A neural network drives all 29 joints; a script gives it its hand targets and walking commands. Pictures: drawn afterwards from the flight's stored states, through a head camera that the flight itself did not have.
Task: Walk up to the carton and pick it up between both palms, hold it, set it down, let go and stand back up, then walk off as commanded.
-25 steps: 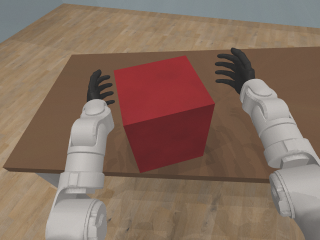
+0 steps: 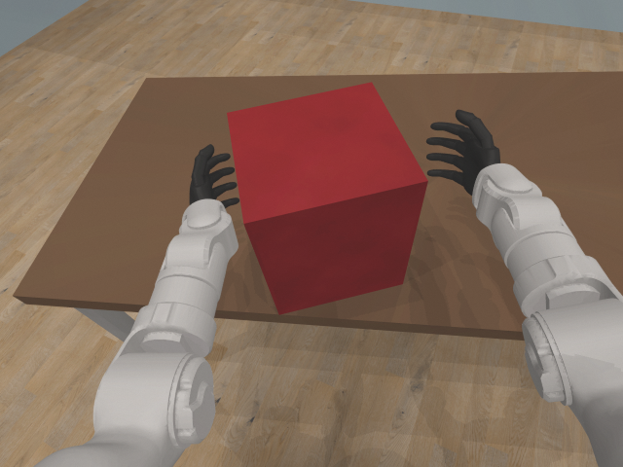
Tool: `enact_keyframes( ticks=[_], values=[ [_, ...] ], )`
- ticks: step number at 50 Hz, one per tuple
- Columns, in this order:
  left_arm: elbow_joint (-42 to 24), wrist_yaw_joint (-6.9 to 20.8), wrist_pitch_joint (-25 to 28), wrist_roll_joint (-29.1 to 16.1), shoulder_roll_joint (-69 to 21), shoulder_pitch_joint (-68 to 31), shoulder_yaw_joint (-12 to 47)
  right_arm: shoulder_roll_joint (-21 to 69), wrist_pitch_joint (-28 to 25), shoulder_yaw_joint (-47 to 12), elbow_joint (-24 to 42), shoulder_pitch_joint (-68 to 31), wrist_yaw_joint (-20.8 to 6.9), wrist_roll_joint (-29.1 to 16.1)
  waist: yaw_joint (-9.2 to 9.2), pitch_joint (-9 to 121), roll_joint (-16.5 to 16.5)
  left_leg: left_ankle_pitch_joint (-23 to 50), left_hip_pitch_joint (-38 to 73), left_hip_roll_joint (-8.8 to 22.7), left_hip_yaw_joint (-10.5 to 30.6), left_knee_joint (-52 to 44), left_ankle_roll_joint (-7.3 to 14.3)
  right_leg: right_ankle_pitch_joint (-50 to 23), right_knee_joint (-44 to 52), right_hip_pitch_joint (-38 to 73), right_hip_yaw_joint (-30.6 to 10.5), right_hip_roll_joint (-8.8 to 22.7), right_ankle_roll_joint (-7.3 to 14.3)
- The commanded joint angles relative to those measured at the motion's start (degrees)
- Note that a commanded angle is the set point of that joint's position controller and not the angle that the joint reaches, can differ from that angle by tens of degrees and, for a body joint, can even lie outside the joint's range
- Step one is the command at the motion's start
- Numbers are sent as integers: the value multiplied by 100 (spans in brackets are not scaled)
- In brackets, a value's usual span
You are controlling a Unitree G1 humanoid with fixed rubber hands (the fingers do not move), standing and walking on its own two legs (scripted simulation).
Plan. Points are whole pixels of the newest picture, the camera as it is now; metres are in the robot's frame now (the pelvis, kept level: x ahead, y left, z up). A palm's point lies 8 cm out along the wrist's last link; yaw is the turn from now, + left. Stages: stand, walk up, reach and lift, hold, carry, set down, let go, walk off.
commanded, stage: reach and lift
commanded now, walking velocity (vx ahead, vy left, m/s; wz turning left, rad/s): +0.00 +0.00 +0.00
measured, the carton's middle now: (322, 206) +0.48 +0.12 +0.01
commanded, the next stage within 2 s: none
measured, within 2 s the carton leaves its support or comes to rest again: neither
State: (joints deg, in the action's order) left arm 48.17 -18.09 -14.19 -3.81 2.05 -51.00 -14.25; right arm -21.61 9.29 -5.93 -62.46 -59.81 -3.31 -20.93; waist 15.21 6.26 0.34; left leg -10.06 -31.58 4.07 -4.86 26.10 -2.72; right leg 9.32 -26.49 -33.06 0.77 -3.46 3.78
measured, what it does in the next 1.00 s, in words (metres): stands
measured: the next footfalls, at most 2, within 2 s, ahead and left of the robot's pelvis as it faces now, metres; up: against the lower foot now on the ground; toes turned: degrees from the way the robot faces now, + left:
none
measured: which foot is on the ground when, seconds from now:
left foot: down 0.00-1.00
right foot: down 0.00-1.00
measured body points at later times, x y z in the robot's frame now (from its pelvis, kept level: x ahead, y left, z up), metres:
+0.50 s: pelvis +0.03 +0.00 -0.01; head +0.16 -0.03 +0.43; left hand +0.44 +0.27 +0.05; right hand +0.57 -0.07 +0.07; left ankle +0.01 +0.14 -0.73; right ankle +0.02 -0.07 -0.73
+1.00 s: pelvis +0.03 -0.01 +0.00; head +0.17 -0.04 +0.42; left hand +0.42 +0.26 +0.04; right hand +0.54 -0.02 +0.03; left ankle +0.01 +0.14 -0.73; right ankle +0.02 -0.07 -0.73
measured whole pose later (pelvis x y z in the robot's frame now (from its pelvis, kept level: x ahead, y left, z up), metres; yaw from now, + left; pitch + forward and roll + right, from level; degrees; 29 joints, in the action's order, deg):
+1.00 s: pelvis +0.03 -0.01 +0.00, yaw +1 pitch +28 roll +2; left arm 53.2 -8.8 10.1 9.9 -4.4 -48.2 -33.8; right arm -6.8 -15.5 15.1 -67.8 -57.7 -0.9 11.1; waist 16.3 11.7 0.4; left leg -7.4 -40.3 3.0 -4.8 19.9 -2.7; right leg 9.2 -24.6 -43.5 0.9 -2.7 3.7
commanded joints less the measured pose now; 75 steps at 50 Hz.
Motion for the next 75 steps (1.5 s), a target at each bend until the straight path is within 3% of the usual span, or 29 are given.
enact_keyframes(
  ticks=[1,9,14,17,20,22,25,27,31,33,34,35,38,42,44,48,50,52,53,55,57,60,61,62,64,67,72,74,75],
  values=[
    [-648,23,901,-309,604,-3013,327,-500,-765,436,658,-3810,-81,667,131,4975,-853,1373,-147,-242,53,175,-114,-1223,-56,2463,-271,94,-168],
    [-311,232,1274,-139,403,-2635,203,-385,-1120,360,309,-3453,-166,819,165,5386,-979,2043,-289,-262,2,279,-160,-2012,-149,2539,-199,29,-220],
    [-356,464,1605,122,283,-2254,-116,-387,-1528,139,266,-3369,-154,818,250,5792,-1098,3020,-458,-291,25,390,-135,-3910,-451,3180,-278,68,-358],
    [-334,596,1735,294,76,-2027,-129,-290,-1739,148,-5,-3248,-121,906,185,5777,-994,3444,-424,-276,15,356,-174,-4730,-458,3457,-259,96,-426],
    [-281,713,1893,522,-33,-1909,-449,2,-1877,193,-54,-3159,-90,1067,203,5611,-1285,3106,-1095,-288,-14,90,-15,-5335,-604,3940,-359,261,-560],
    [-452,835,1997,626,-255,-1886,-459,281,-1915,279,-144,-2930,-89,1239,132,5467,-1309,2897,-1322,-303,-14,-122,75,-5434,-626,4125,-356,306,-616],
    [-536,978,2106,867,-601,-1770,-658,822,-2011,366,-150,-2904,-175,1456,216,5286,-1263,2936,-1114,-305,-51,-174,120,-5351,-535,4089,-366,358,-689],
    [-561,1111,2159,1219,-1044,-1878,-807,1460,-2114,710,-260,-2798,-259,1834,128,5149,-1189,2686,-1308,-298,-59,-526,182,-5497,-475,4358,-327,484,-720],
    [-472,1379,2221,1517,-1521,-1885,-1116,2354,-2343,924,-68,-2957,-333,2415,229,4990,-1420,2414,-1399,-310,-185,-632,257,-5855,-476,4698,-312,620,-767],
    [-433,1422,2251,1649,-1717,-1927,-1092,2495,-2471,1211,-122,-2888,-312,2783,93,5034,-1345,2220,-1360,-260,-190,-806,254,-5815,-444,4762,-257,687,-779],
    [-214,1501,2268,1761,-1875,-1903,-1188,2822,-2486,1349,-189,-2897,-290,2994,40,4822,-1608,1953,-1705,-273,-250,-903,337,-5815,-460,4985,-289,711,-729],
    [-195,1508,2291,1750,-1955,-1956,-1094,2852,-2578,1431,-161,-2801,-210,3163,-112,4946,-1481,1998,-1662,-259,-244,-956,325,-5872,-433,5001,-211,690,-740],
    [-48,1434,2415,1906,-1852,-1895,-1187,2726,-2781,1779,-130,-2904,18,3605,-200,5158,-1395,2167,-1429,-298,-298,-736,229,-5660,-369,4810,-78,591,-688],
    [111,1549,2472,2106,-2347,-1794,-1243,3333,-2762,1997,-344,-2790,-52,3945,-141,4823,-1438,2257,-946,-289,-351,-713,248,-4835,-103,4518,48,506,-649],
    [96,1527,2472,2127,-2406,-1772,-1154,3333,-2733,2149,-611,-2654,-51,4034,-259,4763,-1401,2342,-816,-259,-365,-723,241,-4442,-27,4428,174,386,-561],
    [120,1505,2453,2243,-2691,-1716,-1102,3612,-2790,1983,-681,-2742,-136,4069,-95,4700,-1229,2532,-693,-300,-441,-505,199,-4439,-14,4350,149,396,-530],
    [222,1495,2460,2234,-2678,-1767,-1030,3545,-2766,2103,-866,-2699,-147,4132,-197,4529,-1299,2456,-635,-283,-439,-549,204,-4195,-6,4253,188,349,-510],
    [144,1474,2441,2309,-2668,-1752,-1085,3661,-2756,2131,-837,-2659,-168,4125,-179,4542,-1168,2503,-470,-283,-439,-481,178,-3914,58,4157,206,345,-478],
    [160,1447,2448,2226,-2776,-1755,-1027,3658,-2766,2067,-853,-2729,-171,4145,-127,4533,-1297,2598,-461,-296,-465,-423,186,-3930,74,4022,215,325,-477],
    [106,1427,2448,2176,-2867,-1787,-889,3585,-2789,2106,-912,-2685,-172,4149,-248,4558,-1270,2587,-279,-298,-419,-374,150,-3802,128,4002,254,281,-413],
    [93,1402,2440,2240,-2867,-1790,-891,3698,-2777,2050,-973,-2658,-225,4133,-129,4569,-1125,2654,-200,-273,-437,-321,139,-3603,134,3690,258,284,-415],
    [86,1381,2442,2185,-2988,-1815,-811,3721,-2804,2057,-908,-2690,-220,4180,-149,4649,-1173,2708,-140,-279,-443,-243,120,-3547,152,3582,282,254,-386],
    [152,1378,2457,2233,-2916,-1806,-910,3785,-2753,2038,-1067,-2634,-230,4148,-50,4430,-1271,2584,-325,-278,-465,-315,164,-3586,106,3652,204,294,-405],
    [121,1390,2454,2204,-2962,-1796,-875,3725,-2746,2165,-1050,-2496,-243,4222,-202,4423,-1219,2588,-126,-262,-426,-309,147,-3559,139,3674,283,285,-409],
    [125,1357,2454,2192,-3032,-1850,-834,3801,-2789,2034,-957,-2659,-280,4148,-58,4508,-1153,2680,-114,-266,-431,-253,135,-3442,184,3503,286,273,-365],
    [135,1369,2468,2242,-3069,-1908,-786,3820,-2795,2106,-1031,-2652,-274,4256,-166,4596,-1121,2573,-163,-240,-389,-331,171,-3492,144,3587,272,331,-403],
    [249,1355,2464,2262,-3186,-1820,-778,3854,-2777,2129,-1063,-2574,-293,4317,-115,4461,-1109,2526,-82,-265,-406,-273,157,-3210,231,3342,329,284,-366],
    [384,1387,2457,2261,-2972,-1811,-942,3850,-2762,2056,-1040,-2614,-283,4283,-42,4259,-1345,2424,-297,-291,-478,-262,236,-3535,163,3532,185,324,-410],
    [350,1402,2471,2318,-3086,-1819,-965,3942,-2758,2118,-1049,-2543,-300,4330,-85,4328,-1247,2329,-363,-296,-469,-340,226,-3503,156,3577,220,352,-408]
  ],
)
